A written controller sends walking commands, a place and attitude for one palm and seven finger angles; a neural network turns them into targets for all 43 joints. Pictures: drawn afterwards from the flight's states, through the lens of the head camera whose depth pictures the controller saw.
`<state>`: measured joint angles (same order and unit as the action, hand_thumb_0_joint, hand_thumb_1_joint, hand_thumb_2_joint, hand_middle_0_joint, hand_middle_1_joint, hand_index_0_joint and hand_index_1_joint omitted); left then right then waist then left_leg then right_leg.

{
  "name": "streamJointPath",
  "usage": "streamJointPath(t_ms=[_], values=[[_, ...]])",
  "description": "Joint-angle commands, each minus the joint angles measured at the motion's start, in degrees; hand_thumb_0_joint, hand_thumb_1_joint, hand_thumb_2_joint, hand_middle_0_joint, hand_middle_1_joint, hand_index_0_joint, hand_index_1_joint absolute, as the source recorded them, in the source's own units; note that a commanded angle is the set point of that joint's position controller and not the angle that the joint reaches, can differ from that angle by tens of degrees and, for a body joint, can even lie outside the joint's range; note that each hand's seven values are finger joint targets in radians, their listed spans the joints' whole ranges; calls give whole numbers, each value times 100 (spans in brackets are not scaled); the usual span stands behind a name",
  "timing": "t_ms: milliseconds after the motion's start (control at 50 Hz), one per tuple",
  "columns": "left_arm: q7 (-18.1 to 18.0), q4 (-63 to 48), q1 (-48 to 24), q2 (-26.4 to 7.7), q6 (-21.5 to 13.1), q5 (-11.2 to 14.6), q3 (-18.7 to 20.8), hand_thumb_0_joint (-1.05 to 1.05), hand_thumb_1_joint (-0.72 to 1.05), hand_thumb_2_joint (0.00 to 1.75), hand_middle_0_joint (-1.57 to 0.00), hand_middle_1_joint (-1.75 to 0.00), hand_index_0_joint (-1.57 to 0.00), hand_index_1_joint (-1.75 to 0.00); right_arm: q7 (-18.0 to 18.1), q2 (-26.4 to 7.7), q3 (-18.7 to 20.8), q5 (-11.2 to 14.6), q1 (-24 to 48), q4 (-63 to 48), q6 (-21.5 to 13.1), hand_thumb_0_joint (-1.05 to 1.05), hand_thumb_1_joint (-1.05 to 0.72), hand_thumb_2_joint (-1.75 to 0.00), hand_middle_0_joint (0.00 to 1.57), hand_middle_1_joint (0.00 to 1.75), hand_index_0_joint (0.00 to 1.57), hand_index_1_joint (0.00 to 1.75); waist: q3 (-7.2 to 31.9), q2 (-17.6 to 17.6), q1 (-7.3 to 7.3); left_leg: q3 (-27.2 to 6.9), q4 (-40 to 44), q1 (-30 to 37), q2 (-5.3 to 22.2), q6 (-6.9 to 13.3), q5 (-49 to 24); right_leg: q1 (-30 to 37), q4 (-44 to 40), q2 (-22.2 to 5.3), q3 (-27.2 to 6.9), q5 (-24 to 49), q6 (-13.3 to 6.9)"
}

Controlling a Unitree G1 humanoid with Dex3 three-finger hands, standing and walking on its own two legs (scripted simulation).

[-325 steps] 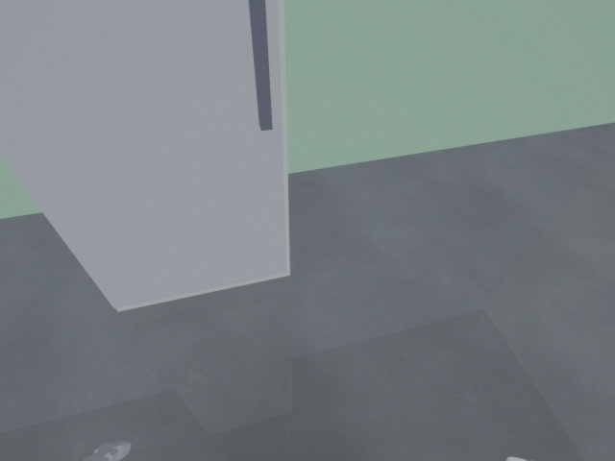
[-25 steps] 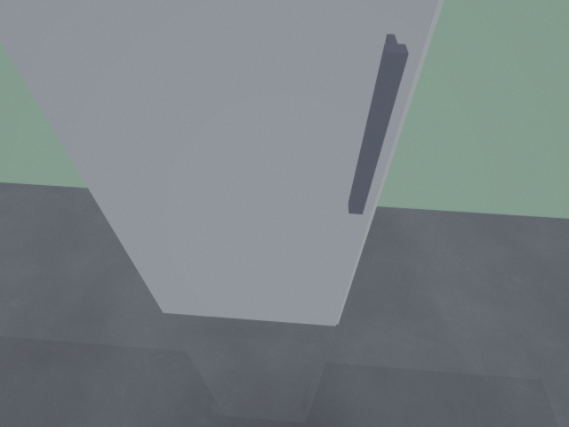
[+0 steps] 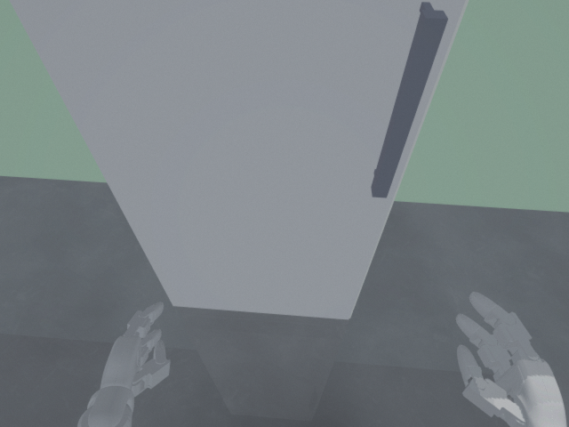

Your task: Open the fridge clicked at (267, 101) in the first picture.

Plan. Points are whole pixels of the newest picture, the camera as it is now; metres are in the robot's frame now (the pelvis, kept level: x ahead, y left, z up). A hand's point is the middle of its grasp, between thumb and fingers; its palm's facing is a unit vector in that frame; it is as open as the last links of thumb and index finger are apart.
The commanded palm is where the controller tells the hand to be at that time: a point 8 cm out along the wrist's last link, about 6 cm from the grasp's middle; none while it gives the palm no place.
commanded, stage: raise the hand to about handle height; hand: right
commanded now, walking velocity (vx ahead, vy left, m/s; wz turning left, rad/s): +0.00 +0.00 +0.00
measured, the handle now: (398, 115) +0.53 -0.13 +0.17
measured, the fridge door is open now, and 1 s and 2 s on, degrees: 0 0 0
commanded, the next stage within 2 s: move the hooked fingers beside the handle in 1.76 s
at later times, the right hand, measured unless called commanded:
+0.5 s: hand (543, 354) +0.21 -0.26 +0.09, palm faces +0.09 +0.99 -0.06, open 11.1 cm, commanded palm +0.17 -0.30 +0.09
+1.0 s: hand out of the picture +0.24 -0.30 +0.15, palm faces +0.06 +1.00 -0.06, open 13.7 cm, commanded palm +0.21 -0.35 +0.17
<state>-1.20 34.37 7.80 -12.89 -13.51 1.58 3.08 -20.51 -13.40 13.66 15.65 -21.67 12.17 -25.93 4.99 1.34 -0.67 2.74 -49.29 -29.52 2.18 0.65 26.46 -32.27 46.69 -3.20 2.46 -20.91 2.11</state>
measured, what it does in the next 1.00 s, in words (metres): stands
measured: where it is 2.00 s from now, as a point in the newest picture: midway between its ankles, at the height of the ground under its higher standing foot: outside the picture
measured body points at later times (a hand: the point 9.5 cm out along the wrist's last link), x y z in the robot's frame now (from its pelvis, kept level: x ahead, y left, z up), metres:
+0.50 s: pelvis -0.01 -0.01 +0.00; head +0.01 +0.00 +0.45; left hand +0.13 +0.22 -0.08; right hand +0.20 -0.31 +0.10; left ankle -0.02 +0.11 -0.70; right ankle +0.02 -0.14 -0.70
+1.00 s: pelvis -0.01 -0.03 +0.02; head -0.02 -0.03 +0.47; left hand +0.20 +0.18 -0.03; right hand +0.23 -0.36 +0.16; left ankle -0.02 +0.11 -0.70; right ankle +0.02 -0.14 -0.70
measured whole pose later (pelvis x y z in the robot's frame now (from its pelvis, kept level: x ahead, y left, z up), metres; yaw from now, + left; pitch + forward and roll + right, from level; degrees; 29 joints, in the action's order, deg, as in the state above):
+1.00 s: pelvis -0.01 -0.03 +0.02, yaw -2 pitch +0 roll +2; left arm -5.8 32.4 13.0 -13.9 -16.2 3.6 -4.4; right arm -24.4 -23.7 22.5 20.4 -4.8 3.9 2.0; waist 2.5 -2.5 2.8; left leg 4.4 -34.7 -15.1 2.7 -1.7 19.5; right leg -21.2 38.0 -1.8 1.2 -16.9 -0.6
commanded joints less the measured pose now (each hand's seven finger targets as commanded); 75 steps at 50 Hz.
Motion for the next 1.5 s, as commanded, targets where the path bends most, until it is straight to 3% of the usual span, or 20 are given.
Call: streamJointPath(t_ms=[0, 60, 80, 120, 180, 240, 300, 380, 480, 560, 680, 760, 840, 920, 1080, 1140, 1200, 1280, 1400, 1480], values=[[-185, -1206, -110, -814, -272, 43, 271, 0, 90, 90, -20, -30, -20, -30, -471, -1220, 1296, 663, -432, -1524, -328, 0, -48, -72, 23, 57, 23, 57, 1158, -260, 419, -544, 728, 352, 14, -141, -1690, -52, 186, 516, 111, 977, -222], [-267, -1004, 207, -670, -384, -45, 197, 0, 90, 90, -20, -30, -20, -30, -128, -1270, 1158, 661, 649, -3171, -1006, 0, -41, -69, 24, 62, 24, 62, 1653, -1001, 117, -495, 500, 44, -118, -101, -1871, 500, 427, 364, -91, 1250, -311], [-305, -879, 312, -698, -431, -92, 152, 0, 90, 90, -20, -30, -20, -30, -73, -1139, 790, 614, 1205, -3540, -1172, 0, -39, -68, 24, 63, 24, 63, 1495, -933, -109, -501, 422, -246, -172, -84, -1827, 485, 571, 317, -172, 1197, -339], [-386, -610, 357, -735, -540, -55, 145, 0, 90, 90, -20, -30, -20, -30, -92, -873, 425, 512, 1118, -3165, -1327, 0, -34, -66, 24, 66, 24, 66, 1088, -944, -285, -409, 443, -671, -232, -19, -1352, 432, 639, 249, -249, 941, -373], [-489, -526, 256, -923, -662, 79, 32, 0, 90, 90, -20, -30, -20, -30, -497, -879, 12, 549, 1271, -2433, -935, 0, -27, -63, 25, 70, 25, 70, 279, -680, -484, -498, 770, -864, -245, -26, -544, 42, 570, 207, -381, 328, -418], [-603, -656, 184, -1008, -587, 165, 9, 0, 90, 90, -20, -30, -20, -30, -778, -1610, 545, 428, 1020, -1500, 123, 0, -20, -60, 25, 75, 25, 75, 309, -179, -181, -724, 1250, -537, -112, -83, 211, -191, 221, 228, -354, 34, -420], [-610, -971, -7, -879, -462, 169, -66, 0, 90, 90, -20, -30, -20, -30, -751, -1921, 1267, 699, 601, -1318, 1071, 0, -13, -57, 25, 80, 25, 80, 764, -132, 306, -664, 1348, 271, 3, -122, -159, 62, -91, 288, -337, 462, -383], [-478, -1133, -75, -609, -444, 101, -109, 0, 90, 90, -20, -30, -20, -30, -121, -1852, 2014, 1139, 82, -2137, 1189, 0, -4, -53, 26, 86, 26, 86, 1219, -34, 659, -227, 1117, 976, -120, -115, -1439, 411, -379, 288, -371, 1234, -310], [-326, -964, 205, -741, -574, 109, -41, 0, 90, 90, -20, -30, -20, -30, 98, -1069, 1050, 826, 326, -2396, 836, 0, 8, -48, 27, 93, 27, 93, 593, -155, 226, 49, 1117, 360, -291, -121, -1752, 758, -589, 267, -258, 1246, -321], [-430, -854, 404, -967, -687, 175, -66, 0, 90, 90, -20, -30, -20, -30, -240, -1368, 741, 604, 1038, -2207, 988, 0, 17, -44, 28, 99, 28, 99, 378, -305, -14, 45, 1388, 36, -294, -109, -869, 889, -829, 240, -362, 577, -374], [-605, -813, 280, -951, -770, 149, -206, 0, 90, 90, -20, -30, -20, -30, -151, -2337, 1577, 624, 2125, -2910, 1009, 0, 31, -38, 29, 108, 29, 108, 885, -733, 236, 173, 1453, 671, -340, 33, -1022, 1587, -1213, 222, -528, 843, -354], [-564, -814, 170, -880, -742, 180, -280, 0, 90, 90, -20, -30, -20, -30, -51, -2051, 1584, 760, 2028, -2566, 1254, 0, 41, -34, 29, 114, 29, 114, 649, -1057, 295, 292, 1565, 831, -345, 38, -1308, 1758, -1435, 221, -534, 990, -258], [-558, -884, 119, -931, -611, 254, -326, 0, 90, 90, -20, -30, -20, -30, -280, -1893, 1284, 698, 2146, -1776, 2079, 0, 50, -30, 30, 120, 30, 120, 94, -846, 300, 299, 1809, 858, -346, 16, -1341, 1617, -1652, 217, -514, 830, -246], [-560, -1019, 96, -958, -532, 274, -358, 0, 90, 90, -20, -30, -20, -30, -435, -2086, 1250, 610, 2669, -1899, 2597, 0, 50, -30, 30, 120, 30, 120, 216, -510, 283, 266, 1969, 1015, -347, -3, -1510, 1808, -1717, 235, -525, 1002, -309], [-623, -880, -2, -876, -519, 196, -464, 0, 90, 90, -20, -30, -20, -30, -311, -2882, 1968, 651, 3881, -2462, 2165, 0, 50, -30, 30, 120, 30, 120, 824, -923, 312, 189, 2191, 1478, -374, 60, -1813, 2490, -1797, 266, -482, 1464, -305], [-663, -777, -15, -881, -470, 255, -475, 0, 90, 90, -20, -30, -20, -30, -458, -2739, 1803, 629, 4035, -1793, 2407, 0, 50, -30, 30, 120, 30, 120, 489, -1018, 252, 185, 2339, 1387, -343, 46, -1716, 2431, -1916, 289, -462, 1245, -300], [-681, -763, -23, -938, -379, 324, -479, 0, 90, 90, -20, -30, -20, -30, -664, -2693, 1614, 620, 4051, -1035, 2854, 0, 50, -30, 30, 120, 30, 120, 64, -647, 232, 120, 2545, 1321, -306, 15, -1551, 2190, -2006, 303, -450, 998, -334], [-629, -891, -82, -975, -315, 347, -454, 0, 90, 90, -20, -30, -20, -30, -796, -2809, 1630, 618, 4061, -881, 3152, 0, 50, -30, 30, 120, 30, 120, 261, -287, 316, 55, 2568, 1493, -269, -1, -1677, 2194, -1950, 327, -421, 1174, -354], [-510, -1011, -157, -916, -347, 290, -403, 0, 90, 90, -20, -30, -20, -30, -686, -3064, 2138, 785, 3922, -1677, 2670, 0, 50, -30, 30, 120, 30, 120, 901, -359, 421, -19, 2383, 1834, -241, -24, -2393, 2423, -1793, 361, -268, 1723, -381], [-538, -917, -68, -913, -348, 278, -373, 0, 90, 90, -20, -30, -20, -30, -526, -3095, 2209, 735, 3954, -1509, 2589, 0, 50, -30, 30, 120, 30, 120, 563, -466, 403, -45, 2442, 1693, -242, -53, -2335, 2346, -1812, 343, -204, 1613, -376]])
